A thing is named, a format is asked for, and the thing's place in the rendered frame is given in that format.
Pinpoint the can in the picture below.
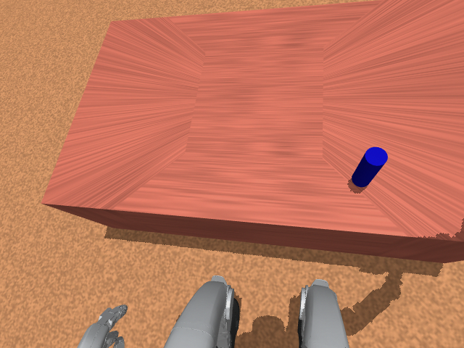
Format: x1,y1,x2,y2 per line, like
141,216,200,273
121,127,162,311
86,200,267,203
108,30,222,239
352,147,388,187

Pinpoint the left robot hand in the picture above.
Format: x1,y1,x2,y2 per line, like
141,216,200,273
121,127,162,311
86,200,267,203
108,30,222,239
77,304,128,348

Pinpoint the left robot foot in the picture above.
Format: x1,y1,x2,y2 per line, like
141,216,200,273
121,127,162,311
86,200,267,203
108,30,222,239
216,298,239,348

